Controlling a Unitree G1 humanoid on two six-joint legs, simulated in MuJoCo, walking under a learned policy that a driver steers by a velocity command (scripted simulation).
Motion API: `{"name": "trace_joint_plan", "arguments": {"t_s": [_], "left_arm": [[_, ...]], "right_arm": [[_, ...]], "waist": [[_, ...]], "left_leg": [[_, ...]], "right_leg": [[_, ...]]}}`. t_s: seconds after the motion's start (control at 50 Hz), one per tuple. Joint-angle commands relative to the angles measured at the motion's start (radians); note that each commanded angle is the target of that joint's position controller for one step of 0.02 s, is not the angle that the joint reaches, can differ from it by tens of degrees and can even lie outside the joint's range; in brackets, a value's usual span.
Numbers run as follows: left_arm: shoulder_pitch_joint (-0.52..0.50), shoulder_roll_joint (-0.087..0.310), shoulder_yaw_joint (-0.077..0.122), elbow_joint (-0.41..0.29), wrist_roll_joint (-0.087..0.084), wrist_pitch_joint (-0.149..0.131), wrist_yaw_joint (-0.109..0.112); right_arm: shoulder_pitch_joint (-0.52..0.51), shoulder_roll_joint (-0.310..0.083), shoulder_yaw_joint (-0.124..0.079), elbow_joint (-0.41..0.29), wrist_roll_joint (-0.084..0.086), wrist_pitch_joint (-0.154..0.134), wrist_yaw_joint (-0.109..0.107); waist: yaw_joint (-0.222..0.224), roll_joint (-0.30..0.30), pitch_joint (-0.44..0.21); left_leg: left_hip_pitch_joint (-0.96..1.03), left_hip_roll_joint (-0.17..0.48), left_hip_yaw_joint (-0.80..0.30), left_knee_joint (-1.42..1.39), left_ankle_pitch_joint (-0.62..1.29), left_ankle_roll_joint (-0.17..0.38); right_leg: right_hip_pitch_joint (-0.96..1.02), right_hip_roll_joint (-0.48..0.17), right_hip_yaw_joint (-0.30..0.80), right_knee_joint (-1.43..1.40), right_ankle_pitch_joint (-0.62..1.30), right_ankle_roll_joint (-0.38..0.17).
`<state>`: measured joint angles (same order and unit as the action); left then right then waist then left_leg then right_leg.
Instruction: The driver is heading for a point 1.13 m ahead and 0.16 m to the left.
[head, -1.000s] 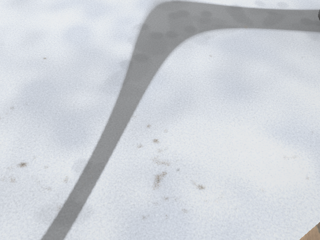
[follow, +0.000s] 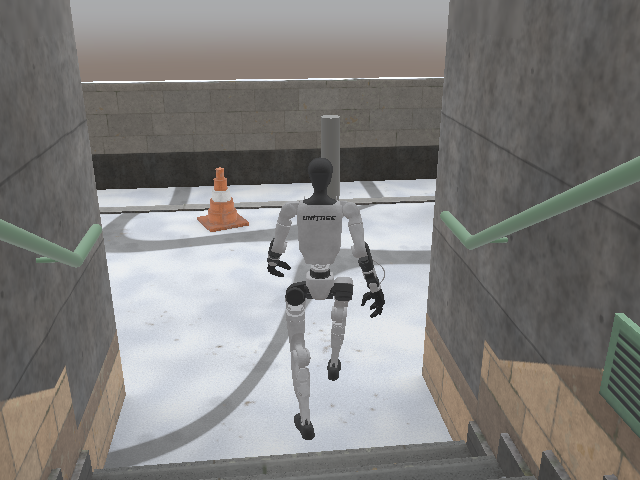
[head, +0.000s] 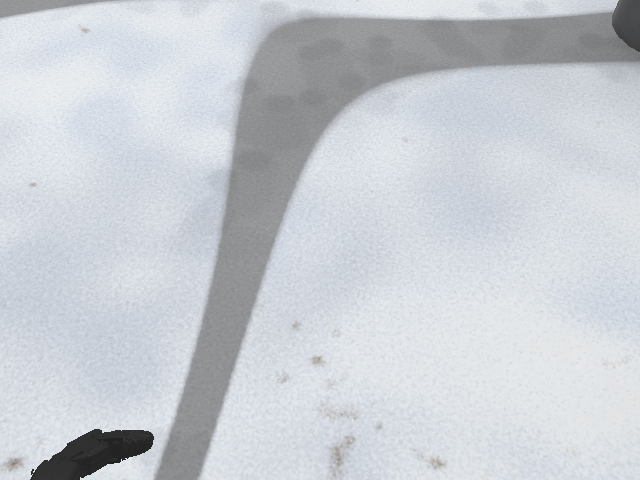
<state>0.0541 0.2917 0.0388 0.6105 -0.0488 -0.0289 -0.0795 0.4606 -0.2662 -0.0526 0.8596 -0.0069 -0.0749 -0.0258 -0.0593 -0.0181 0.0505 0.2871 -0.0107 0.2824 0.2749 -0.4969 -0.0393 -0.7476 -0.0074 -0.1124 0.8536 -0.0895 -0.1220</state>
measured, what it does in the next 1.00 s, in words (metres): walks ahead, turning left: right foot, then left foot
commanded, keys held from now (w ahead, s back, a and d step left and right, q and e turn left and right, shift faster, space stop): w+shift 0.06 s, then w+q+shift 0.66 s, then w+shift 0.26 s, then shift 0.02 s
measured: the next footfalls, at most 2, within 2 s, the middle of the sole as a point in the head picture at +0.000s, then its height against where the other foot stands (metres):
right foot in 0.04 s outside the picture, level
left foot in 0.50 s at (282, 384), level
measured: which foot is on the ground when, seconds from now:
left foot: down 0.00-0.04, up 0.06-0.48, down 0.50-0.94, up 0.96-1.00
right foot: up 0.00-0.02, down 0.04-0.52, up 0.54-0.92, down 0.94-1.00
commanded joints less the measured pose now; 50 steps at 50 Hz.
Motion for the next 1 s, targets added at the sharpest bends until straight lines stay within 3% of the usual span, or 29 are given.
{"name": "trace_joint_plan", "arguments": {"t_s": [0.02, 0.04, 0.06, 0.08, 0.1, 0.12, 0.14, 0.18, 0.24, 0.34, 0.36, 0.42, 0.46, 0.5, 0.52, 0.54, 0.56, 0.58, 0.6, 0.62, 0.66, 0.72, 0.78, 0.86, 0.9, 0.94, 0.96, 0.98, 1.0], "left_arm": [[0.406, 0.191, 0.086, 0.006, 0.008, 0.026, 0.014], [0.599, 0.213, 0.102, 0.083, 0.012, 0.028, 0.037], [0.526, 0.262, 0.093, 0.089, 0.026, 0.023, 0.046], [0.425, 0.193, 0.065, 0.033, 0.056, -0.007, 0.052], [0.443, 0.139, 0.059, 0.032, 0.053, -0.031, 0.044], [0.368, 0.128, 0.049, 0.045, 0.048, -0.053, 0.035], [0.280, 0.087, 0.036, 0.045, 0.052, -0.073, 0.033], [0.206, 0.045, 0.022, 0.051, 0.067, -0.085, 0.034], [0.229, 0.061, 0.029, 0.088, 0.061, -0.111, 0.039], [0.314, 0.055, 0.017, 0.125, 0.077, -0.135, 0.082], [0.333, 0.069, 0.016, 0.134, 0.065, -0.135, 0.091], [0.347, 0.133, 0.020, 0.159, 0.066, -0.106, 0.115], [0.315, 0.201, 0.043, 0.143, 0.079, -0.061, 0.143], [0.152, 0.233, 0.059, 0.089, 0.089, -0.039, 0.147], [0.041, 0.167, 0.043, 0.068, 0.068, -0.055, 0.119], [0.163, -0.076, -0.023, 0.007, 0.068, -0.098, 0.080], [0.226, -0.041, -0.042, -0.046, 0.014, -0.140, 0.056], [0.123, 0.064, -0.024, -0.066, 0.007, -0.161, 0.047], [0.084, 0.072, -0.022, -0.088, 0.016, -0.169, 0.044], [0.108, 0.055, -0.029, -0.068, 0.047, -0.162, 0.050], [0.150, 0.089, -0.018, -0.046, 0.071, -0.137, 0.068], [-0.001, 0.079, -0.027, -0.101, 0.086, -0.120, 0.089], [-0.126, 0.007, -0.046, -0.138, 0.070, -0.111, 0.082], [-0.184, 0.057, -0.015, -0.152, 0.035, -0.117, 0.074], [-0.143, 0.107, 0.011, -0.142, 0.030, -0.127, 0.075], [0.143, 0.162, 0.050, -0.098, 0.010, -0.131, 0.085], [0.436, 0.195, 0.057, -0.046, 0.015, -0.116, 0.096], [0.485, 0.284, 0.076, 0.028, 0.042, -0.112, 0.069], [0.501, 0.166, 0.061, 0.031, 0.046, -0.113, 0.060]], "right_arm": [[-0.186, -0.272, -0.054, -0.125, 0.018, -0.021, -0.003], [-0.253, -0.227, -0.037, -0.129, 0.027, -0.034, 0.007], [-0.139, -0.024, 0.022, -0.159, -0.004, -0.076, 0.031], [-0.024, -0.048, 0.034, -0.175, 0.051, -0.111, 0.049], [-0.181, -0.155, 0.009, -0.190, 0.091, -0.111, 0.041], [-0.234, -0.141, 0.009, -0.218, 0.102, -0.099, 0.035], [-0.214, -0.109, 0.015, -0.187, 0.081, -0.073, 0.024], [-0.122, -0.111, 0.010, -0.138, 0.074, -0.018, 0.025], [-0.186, -0.069, 0.017, -0.153, 0.055, 0.023, 0.022], [-0.378, -0.052, 0.023, -0.207, 0.047, -0.010, 0.051], [-0.415, -0.036, 0.027, -0.226, 0.048, -0.021, 0.060], [-0.420, -0.062, 0.009, -0.248, 0.051, -0.030, 0.092], [-0.321, -0.119, -0.014, -0.249, 0.065, -0.016, 0.100], [0.126, -0.234, -0.068, -0.139, 0.062, 0.027, 0.084], [0.307, -0.246, -0.072, -0.078, 0.058, 0.049, 0.061], [0.229, -0.207, -0.047, -0.073, 0.012, 0.035, 0.063], [0.095, -0.156, -0.031, -0.141, -0.017, 0.013, 0.060], [0.081, -0.118, -0.032, -0.175, -0.005, 0.003, 0.058], [0.008, -0.111, -0.027, -0.183, 0.003, -0.009, 0.062], [-0.074, -0.114, -0.025, -0.197, 0.008, -0.024, 0.065], [-0.161, -0.136, -0.031, -0.216, 0.008, -0.019, 0.052], [-0.129, -0.110, -0.023, -0.190, 0.041, -0.020, 0.031], [-0.075, -0.122, -0.029, -0.151, 0.047, -0.019, 0.013], [0.026, -0.102, -0.025, -0.081, 0.050, -0.010, 0.016], [0.031, -0.126, -0.032, -0.067, 0.035, 0.002, 0.014], [-0.060, -0.168, -0.037, -0.089, -0.006, 0.015, 0.025], [-0.130, -0.117, -0.014, -0.133, -0.039, 0.012, 0.029], [0.110, 0.036, 0.028, -0.136, 0.028, -0.010, 0.042], [0.066, -0.047, 0.029, -0.108, 0.070, -0.011, 0.032]], "waist": [[0.329, 0.182, -0.166], [0.421, 0.047, -0.169], [0.222, -0.312, -0.204], [0.150, -0.240, -0.398], [0.208, -0.019, -0.253], [0.141, 0.100, -0.063], [0.087, 0.129, -0.012], [0.017, 0.040, 0.039], [0.032, 0.012, 0.083], [0.123, 0.016, 0.084], [0.136, 0.034, 0.089], [0.112, -0.060, 0.035], [0.021, -0.151, -0.043], [-0.213, -0.144, -0.210], [-0.308, 0.045, -0.190], [-0.089, 0.444, -0.168], [-0.034, 0.371, -0.312], [-0.067, 0.145, -0.232], [0.021, -0.068, -0.112], [0.084, -0.142, -0.061], [0.131, -0.096, 0.015], [0.075, -0.037, 0.086], [-0.037, 0.060, 0.057], [-0.093, 0.118, 0.039], [-0.057, 0.145, 0.011], [0.137, 0.169, -0.177], [0.269, 0.113, -0.371], [0.119, -0.439, -0.533], [0.176, -0.365, -0.432]], "left_leg": [[-0.346, 0.288, -0.096, 0.522, 1.783, 0.090], [-0.569, 0.165, -0.096, 0.923, 1.123, 0.087], [-0.940, -0.011, -0.184, 1.355, -0.083, 0.092], [-1.070, -0.008, -0.417, 1.392, -0.057, 0.140], [-1.065, 0.027, -0.421, 1.330, 0.039, 0.159], [-1.091, 0.069, -0.402, 1.224, 0.114, 0.159], [-1.040, 0.129, -0.420, 1.155, 0.180, 0.149], [-0.938, 0.185, -0.433, 1.113, 0.265, 0.118], [-0.983, 0.180, -0.426, 0.998, 0.411, 0.077], [-0.956, 0.108, -0.267, 0.587, 0.760, 0.065], [-0.952, 0.081, -0.245, 0.515, 0.788, 0.077], [-0.913, -0.016, -0.150, 0.369, 0.736, 0.123], [-0.827, -0.073, -0.097, 0.377, 0.594, 0.149], [-0.385, -0.053, -0.198, 0.428, 0.488, 0.224], [-0.172, -0.002, -0.292, 0.312, 0.564, 0.260], [0.063, 0.064, -0.590, 0.410, 0.443, 0.379], [0.110, 0.222, -1.053, 0.142, -0.096, 0.515], [0.003, 0.226, -1.105, -0.030, -0.236, 0.453], [-0.183, 0.229, -1.121, -0.103, -0.231, 0.405], [-0.332, 0.193, -1.069, -0.104, -0.149, 0.401], [-0.509, 0.098, -0.910, -0.132, 0.036, 0.390], [-0.694, -0.001, -0.705, -0.135, 0.265, 0.365], [-0.759, -0.042, -0.588, -0.110, 0.315, 0.287], [-0.473, 0.043, -0.657, -0.011, 0.351, 0.252], [-0.324, 0.095, -0.669, 0.080, 0.642, 0.230], [-0.305, 0.088, -0.618, 0.396, 1.034, 0.189], [-0.524, 0.058, -0.585, 0.736, 0.902, 0.175], [-0.916, -0.122, -0.499, 1.110, 0.048, 0.106], [-1.063, -0.060, -0.499, 1.185, 0.027, 0.113]], "right_leg": [[0.671, 0.092, -0.004, -0.045, -0.092, -0.107], [0.968, 0.029, 0.118, -0.269, 0.062, -0.152], [1.190, -0.088, 0.388, -0.163, 0.141, -0.194], [1.197, -0.298, 0.856, -0.438, -0.353, -0.343], [1.033, -0.297, 0.863, -0.596, -0.511, -0.281], [0.827, -0.297, 0.776, -0.657, -0.500, -0.249], [0.698, -0.265, 0.675, -0.659, -0.437, -0.213], [0.493, -0.199, 0.452, -0.674, -0.302, -0.148], [0.413, -0.123, 0.182, -0.715, -0.033, -0.043], [0.542, -0.058, -0.039, -0.756, 0.254, 0.077], [0.589, -0.076, -0.043, -0.762, 0.340, 0.103], [0.829, -0.121, -0.082, -0.661, 0.844, 0.152], [0.949, -0.168, -0.098, -0.458, 1.244, 0.165], [0.788, -0.195, -0.059, 0.015, 1.347, 0.140], [0.563, -0.034, -0.082, 0.486, 0.595, 0.133], [0.034, 0.128, 0.095, 0.880, -0.515, 0.155], [-0.155, 0.116, 0.273, 0.935, -0.495, 0.101], [-0.139, 0.069, 0.287, 0.794, -0.374, 0.037], [-0.107, 0.039, 0.283, 0.653, -0.285, 0.019], [-0.033, -0.001, 0.302, 0.553, -0.220, 0.035], [0.066, -0.053, 0.298, 0.417, -0.184, 0.101], [0.162, -0.051, 0.221, 0.118, -0.066, 0.173], [0.364, -0.013, 0.128, -0.228, 0.270, 0.199], [0.331, -0.009, 0.174, -0.394, 0.295, 0.175], [0.321, 0.008, 0.143, -0.401, 0.191, 0.130], [0.606, -0.005, 0.137, -0.351, 0.075, 0.055], [0.979, -0.135, 0.281, -0.230, -0.075, 0.012], [1.323, -0.375, 0.891, -0.438, -0.522, -0.183], [1.286, -0.381, 1.048, -0.560, -0.670, -0.158]]}}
